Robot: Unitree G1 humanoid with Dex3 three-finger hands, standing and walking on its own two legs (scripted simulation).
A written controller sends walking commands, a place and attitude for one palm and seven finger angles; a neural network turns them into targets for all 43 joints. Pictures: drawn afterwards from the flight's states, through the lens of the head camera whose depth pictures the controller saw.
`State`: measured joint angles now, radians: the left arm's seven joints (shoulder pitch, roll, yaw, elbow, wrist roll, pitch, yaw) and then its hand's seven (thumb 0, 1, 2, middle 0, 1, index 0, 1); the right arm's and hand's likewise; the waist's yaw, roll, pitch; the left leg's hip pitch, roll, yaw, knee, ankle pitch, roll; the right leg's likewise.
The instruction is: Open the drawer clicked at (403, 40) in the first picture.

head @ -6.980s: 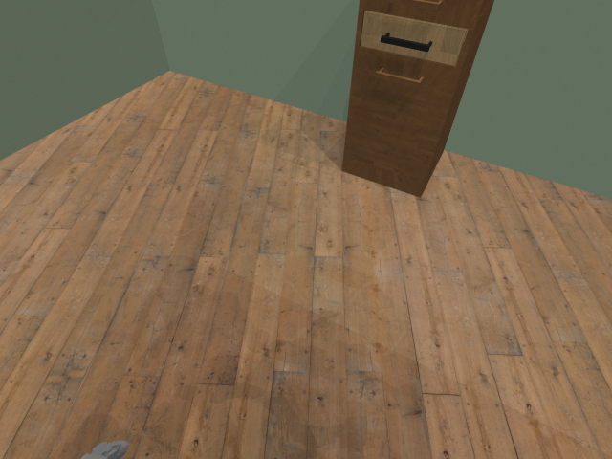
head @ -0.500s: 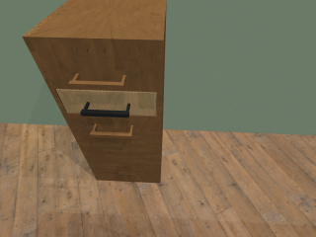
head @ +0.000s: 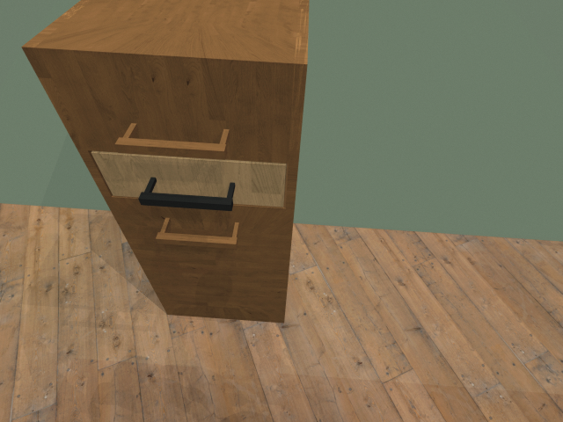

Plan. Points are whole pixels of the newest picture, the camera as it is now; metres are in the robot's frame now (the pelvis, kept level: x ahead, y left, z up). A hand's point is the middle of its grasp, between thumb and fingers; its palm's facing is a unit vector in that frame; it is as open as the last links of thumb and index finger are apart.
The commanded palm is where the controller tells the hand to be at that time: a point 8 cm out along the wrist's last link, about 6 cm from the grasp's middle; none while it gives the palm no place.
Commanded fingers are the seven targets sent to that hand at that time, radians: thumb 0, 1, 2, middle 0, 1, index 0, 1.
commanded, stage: come to a stop and stand still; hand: left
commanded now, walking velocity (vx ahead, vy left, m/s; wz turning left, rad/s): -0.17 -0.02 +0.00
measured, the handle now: (189, 193) +0.53 +0.23 -0.04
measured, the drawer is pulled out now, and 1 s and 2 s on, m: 0.00 0.00 0.00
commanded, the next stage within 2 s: look again from close up in 1.84 s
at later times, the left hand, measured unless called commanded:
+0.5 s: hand out of the picture +0.03 +0.18 -0.17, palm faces -0.01 -0.97 -0.23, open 7.4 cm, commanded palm none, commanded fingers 0.00 0.90 0.90 -0.20 -0.30 -0.20 -0.30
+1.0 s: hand out of the picture -0.06 +0.15 -0.16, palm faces -0.02 -0.98 -0.20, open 7.4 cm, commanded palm none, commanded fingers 0.00 0.90 0.90 -0.20 -0.30 -0.20 -0.30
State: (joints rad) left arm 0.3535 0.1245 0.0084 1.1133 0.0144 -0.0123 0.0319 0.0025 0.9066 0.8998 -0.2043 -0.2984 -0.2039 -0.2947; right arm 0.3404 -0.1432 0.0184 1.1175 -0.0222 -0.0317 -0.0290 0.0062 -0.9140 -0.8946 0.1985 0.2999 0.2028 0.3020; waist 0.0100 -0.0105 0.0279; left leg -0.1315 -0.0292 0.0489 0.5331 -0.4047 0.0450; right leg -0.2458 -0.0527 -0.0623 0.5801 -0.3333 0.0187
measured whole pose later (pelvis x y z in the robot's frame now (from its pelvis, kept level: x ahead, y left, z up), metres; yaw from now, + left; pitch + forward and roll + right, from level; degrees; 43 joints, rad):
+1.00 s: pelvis -0.04 -0.02 +0.01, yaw -1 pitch -1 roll +1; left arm 0.33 0.15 -0.02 1.10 0.01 0.00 0.03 0.00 0.91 0.90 -0.20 -0.30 -0.20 -0.29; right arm 0.37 -0.16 0.02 1.12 -0.02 -0.01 -0.02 0.01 -0.91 -0.89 0.20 0.30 0.20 0.30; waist -0.01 0.02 0.03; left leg -0.15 -0.01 0.06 0.46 -0.30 0.02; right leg -0.26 -0.02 -0.05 0.50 -0.22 -0.01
